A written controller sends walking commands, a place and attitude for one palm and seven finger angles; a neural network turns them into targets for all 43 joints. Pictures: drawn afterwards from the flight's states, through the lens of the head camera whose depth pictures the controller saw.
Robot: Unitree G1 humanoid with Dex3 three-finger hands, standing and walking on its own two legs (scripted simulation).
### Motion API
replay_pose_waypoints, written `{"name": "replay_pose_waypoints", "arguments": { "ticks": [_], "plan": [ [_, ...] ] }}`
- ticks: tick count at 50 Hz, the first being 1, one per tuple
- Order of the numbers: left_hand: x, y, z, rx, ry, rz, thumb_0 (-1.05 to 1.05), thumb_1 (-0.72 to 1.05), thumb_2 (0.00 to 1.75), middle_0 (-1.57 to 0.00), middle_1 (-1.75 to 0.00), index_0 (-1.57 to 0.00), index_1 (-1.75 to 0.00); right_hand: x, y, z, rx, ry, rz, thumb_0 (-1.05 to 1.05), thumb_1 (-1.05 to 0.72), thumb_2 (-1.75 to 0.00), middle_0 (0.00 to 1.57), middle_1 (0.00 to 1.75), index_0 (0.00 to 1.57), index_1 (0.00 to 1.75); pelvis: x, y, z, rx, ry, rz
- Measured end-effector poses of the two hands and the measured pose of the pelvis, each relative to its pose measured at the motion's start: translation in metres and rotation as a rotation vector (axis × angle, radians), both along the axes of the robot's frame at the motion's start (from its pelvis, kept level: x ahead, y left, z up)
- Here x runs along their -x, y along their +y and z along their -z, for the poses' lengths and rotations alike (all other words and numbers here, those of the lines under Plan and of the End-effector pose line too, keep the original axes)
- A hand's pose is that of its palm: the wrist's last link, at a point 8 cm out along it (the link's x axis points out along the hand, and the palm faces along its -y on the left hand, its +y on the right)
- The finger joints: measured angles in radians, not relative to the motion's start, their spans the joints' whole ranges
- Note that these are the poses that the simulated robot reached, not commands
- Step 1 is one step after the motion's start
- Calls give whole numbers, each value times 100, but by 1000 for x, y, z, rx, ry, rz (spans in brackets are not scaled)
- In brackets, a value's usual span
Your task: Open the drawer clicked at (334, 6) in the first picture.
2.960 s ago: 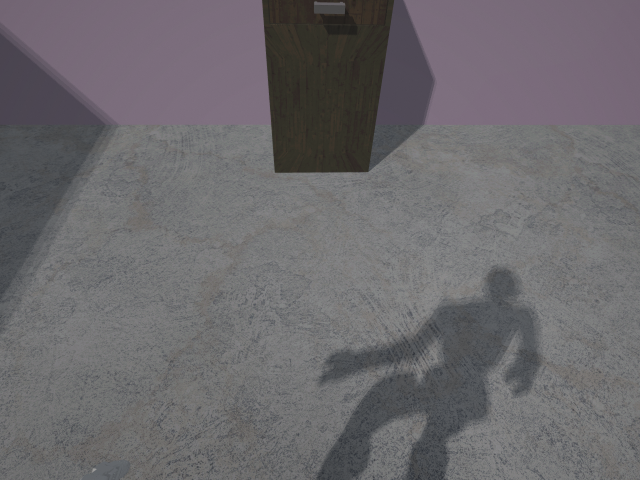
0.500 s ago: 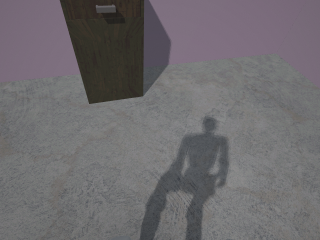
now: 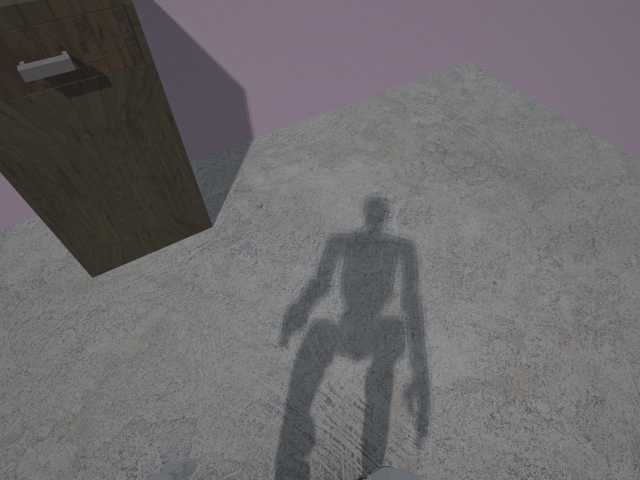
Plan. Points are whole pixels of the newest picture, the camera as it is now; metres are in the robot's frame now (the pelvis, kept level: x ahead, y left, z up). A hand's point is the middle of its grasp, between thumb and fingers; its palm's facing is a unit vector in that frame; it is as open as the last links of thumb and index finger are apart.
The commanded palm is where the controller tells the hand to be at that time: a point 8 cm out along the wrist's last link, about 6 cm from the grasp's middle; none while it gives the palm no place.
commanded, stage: walk to a spot facing it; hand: left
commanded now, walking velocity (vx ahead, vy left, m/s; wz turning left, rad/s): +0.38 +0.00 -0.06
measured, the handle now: (45, 63) +0.99 +0.64 +0.02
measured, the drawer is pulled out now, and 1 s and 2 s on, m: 0.00 0.00 0.00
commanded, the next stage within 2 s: turn to face it in 0.62 s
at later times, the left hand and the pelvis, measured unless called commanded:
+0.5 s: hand out of the picture +0.12 +0.19 -0.18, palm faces +0.14 -0.98 -0.12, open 7.3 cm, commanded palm none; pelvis +0.21 +0.04 +0.00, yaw +1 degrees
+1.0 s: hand (229, 272) +0.50 +0.18 -0.15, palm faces +0.00 -0.98 -0.21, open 7.3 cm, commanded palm none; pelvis +0.37 +0.01 +0.00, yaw +2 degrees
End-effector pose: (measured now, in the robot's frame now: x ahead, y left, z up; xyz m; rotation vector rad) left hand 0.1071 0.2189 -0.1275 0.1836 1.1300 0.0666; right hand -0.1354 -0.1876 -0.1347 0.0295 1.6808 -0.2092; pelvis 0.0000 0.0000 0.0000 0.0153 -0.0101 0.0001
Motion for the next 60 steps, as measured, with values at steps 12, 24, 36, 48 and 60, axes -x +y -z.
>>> {"name": "replay_pose_waypoints", "arguments": {
  "ticks": [12, 24, 36, 48, 60],
  "plan": [
    [-8, 9, -13, -43, 123, -128, -2, 94, 90, -20, -30, -20, -30, -252, -53, -13, 96, -384, -124, 1, -93, -90, 19, 29, 20, 30, -93, -11, -21, 25, 0, -11],
    [-3, 22, 22, 78, 403, -245, 0, 91, 90, -20, -30, -20, -30, -460, -14, -27, 154, -597, -308, 1, -92, -90, 19, 29, 20, 30, -203, 35, -2, 45, -9, -25],
    [-194, 63, 1, 23, 209, -125, 1, 91, 90, -20, -30, -19, -30, -431, 3, -26, 165, -386, -118, -1, -96, -90, 20, 29, 20, 30, -290, 52, -22, 13, -27, 53],
    [-373, 15, -6, -39, -21, -10, 0, 91, 90, -20, -29, -20, -30, -406, 4, 11, 6, -72, -10, 1, -92, -90, 20, 29, 20, 30, -371, 9, -1, -2, -13, 2],
    [-354, 28, -6, -3, -36, -208, -2, 92, 90, -21, -30, -20, -30, -569, -31, -8, 96, -338, -242, 1, -91, -90, 19, 29, 20, 30, -384, 15, -10, 24, -11, -156]
  ]
}}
